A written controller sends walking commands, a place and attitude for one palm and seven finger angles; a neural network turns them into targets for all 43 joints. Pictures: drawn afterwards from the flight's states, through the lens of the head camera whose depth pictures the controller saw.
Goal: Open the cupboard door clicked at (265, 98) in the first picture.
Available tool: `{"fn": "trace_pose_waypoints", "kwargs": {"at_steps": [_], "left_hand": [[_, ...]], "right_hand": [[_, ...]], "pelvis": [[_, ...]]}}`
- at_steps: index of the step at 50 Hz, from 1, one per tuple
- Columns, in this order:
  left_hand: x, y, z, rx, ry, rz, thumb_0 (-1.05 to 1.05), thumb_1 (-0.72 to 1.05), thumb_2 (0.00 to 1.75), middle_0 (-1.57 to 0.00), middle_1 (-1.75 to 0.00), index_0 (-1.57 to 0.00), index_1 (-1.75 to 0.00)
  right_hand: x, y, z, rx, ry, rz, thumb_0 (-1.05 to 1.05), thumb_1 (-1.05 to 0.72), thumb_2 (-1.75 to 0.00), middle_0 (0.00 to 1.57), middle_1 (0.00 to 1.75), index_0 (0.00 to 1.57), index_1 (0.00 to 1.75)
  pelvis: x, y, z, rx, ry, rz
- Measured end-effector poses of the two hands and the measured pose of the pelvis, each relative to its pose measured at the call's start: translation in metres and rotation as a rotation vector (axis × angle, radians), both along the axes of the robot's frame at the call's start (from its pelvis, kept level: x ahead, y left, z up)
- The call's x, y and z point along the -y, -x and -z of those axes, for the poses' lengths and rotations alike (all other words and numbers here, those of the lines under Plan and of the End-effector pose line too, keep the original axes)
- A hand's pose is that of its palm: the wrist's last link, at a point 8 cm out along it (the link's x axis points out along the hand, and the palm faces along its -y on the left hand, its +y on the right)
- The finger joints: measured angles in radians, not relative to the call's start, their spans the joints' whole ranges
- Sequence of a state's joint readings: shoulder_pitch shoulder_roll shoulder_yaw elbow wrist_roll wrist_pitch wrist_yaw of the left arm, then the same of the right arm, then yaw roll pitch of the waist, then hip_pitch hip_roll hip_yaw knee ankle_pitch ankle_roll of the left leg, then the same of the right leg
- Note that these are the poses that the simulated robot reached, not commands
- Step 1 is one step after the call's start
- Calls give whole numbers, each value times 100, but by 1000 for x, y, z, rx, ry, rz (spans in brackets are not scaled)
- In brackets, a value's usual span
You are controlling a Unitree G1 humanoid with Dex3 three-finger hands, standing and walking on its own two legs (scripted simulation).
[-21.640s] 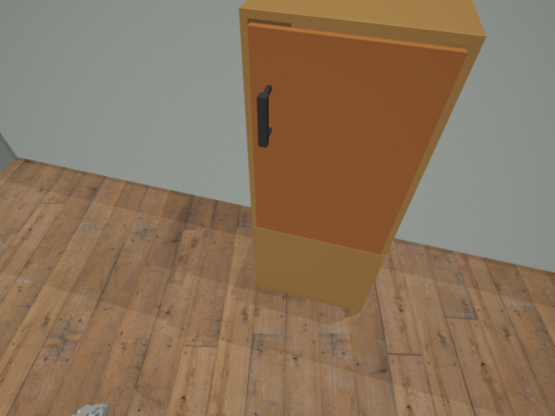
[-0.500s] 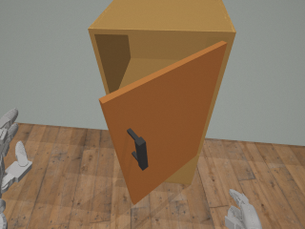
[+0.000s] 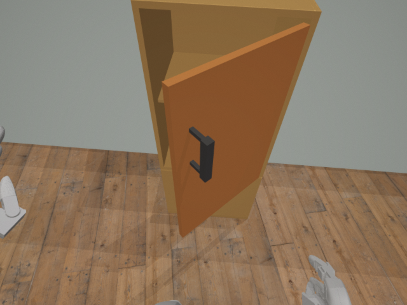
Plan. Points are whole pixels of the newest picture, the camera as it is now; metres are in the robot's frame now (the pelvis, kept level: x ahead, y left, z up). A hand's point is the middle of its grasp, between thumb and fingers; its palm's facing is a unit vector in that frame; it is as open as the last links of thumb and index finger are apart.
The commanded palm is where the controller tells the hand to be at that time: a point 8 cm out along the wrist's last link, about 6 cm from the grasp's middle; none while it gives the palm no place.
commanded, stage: step back with the hand held close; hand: left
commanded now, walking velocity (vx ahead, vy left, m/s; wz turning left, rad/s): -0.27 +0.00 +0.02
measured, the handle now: (200, 155) +0.39 +0.04 +0.09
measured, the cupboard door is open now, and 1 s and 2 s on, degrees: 45 45 45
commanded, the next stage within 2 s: stop stepping back and stand still in 0.36 s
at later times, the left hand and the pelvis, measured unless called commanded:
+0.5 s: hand out of the picture +0.11 +0.27 +0.19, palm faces +0.40 -0.83 -0.40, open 7.4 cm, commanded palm +0.05 +0.31 +0.19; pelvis -0.11 +0.02 +0.01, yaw -3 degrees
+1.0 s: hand out of the picture +0.03 +0.27 +0.19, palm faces +0.27 -0.83 -0.49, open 7.4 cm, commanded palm -0.01 +0.32 +0.19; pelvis -0.19 +0.04 +0.02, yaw -8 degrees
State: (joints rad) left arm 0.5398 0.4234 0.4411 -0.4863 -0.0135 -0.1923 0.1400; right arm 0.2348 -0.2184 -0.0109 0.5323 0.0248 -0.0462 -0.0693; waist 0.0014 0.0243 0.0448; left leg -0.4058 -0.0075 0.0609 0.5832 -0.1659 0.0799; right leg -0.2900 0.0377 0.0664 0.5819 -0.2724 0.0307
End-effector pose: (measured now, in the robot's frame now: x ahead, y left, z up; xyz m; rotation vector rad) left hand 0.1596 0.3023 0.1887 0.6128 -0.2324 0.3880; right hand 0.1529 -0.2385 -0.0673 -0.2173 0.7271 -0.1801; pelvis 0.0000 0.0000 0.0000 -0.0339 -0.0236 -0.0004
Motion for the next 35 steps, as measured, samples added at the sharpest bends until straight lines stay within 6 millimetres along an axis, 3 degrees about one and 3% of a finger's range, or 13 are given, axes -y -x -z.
{"fn": "trace_pose_waypoints", "kwargs": {"at_steps": [8,14,19,25,30,35], "left_hand": [[2,48,2,60,64,-31,2,88,90,-21,-30,-21,-30],[-14,56,2,114,52,19,2,88,90,-22,-30,-21,-30],[-28,70,-10,116,34,17,2,88,90,-22,-30,-21,-30],[-9,91,-13,105,93,86,2,89,90,-21,-30,-21,-30],[7,111,-6,50,27,167,2,89,90,-21,-30,-21,-30],[-5,121,2,22,57,146,1,88,90,-22,-30,-22,-30]], "right_hand": [[-18,32,13,-33,-19,-65,1,-90,-90,20,30,20,30],[-22,60,9,-29,32,-37,1,-90,-90,20,30,20,30],[-31,85,-3,-10,4,-11,1,-90,-90,20,30,20,30],[-36,112,-10,5,-14,-29,1,-90,-90,20,30,20,30],[-30,139,5,4,-26,-31,1,-90,-90,20,30,20,30],[-20,182,5,-54,-11,74,1,-90,-90,20,30,20,30]], "pelvis": [[-4,35,3,6,2,-18],[-19,60,7,6,25,-19],[-21,82,-4,-17,45,14],[-20,109,-10,-73,45,53],[-17,143,1,-70,4,106],[-22,143,-2,-35,-11,135]]}}
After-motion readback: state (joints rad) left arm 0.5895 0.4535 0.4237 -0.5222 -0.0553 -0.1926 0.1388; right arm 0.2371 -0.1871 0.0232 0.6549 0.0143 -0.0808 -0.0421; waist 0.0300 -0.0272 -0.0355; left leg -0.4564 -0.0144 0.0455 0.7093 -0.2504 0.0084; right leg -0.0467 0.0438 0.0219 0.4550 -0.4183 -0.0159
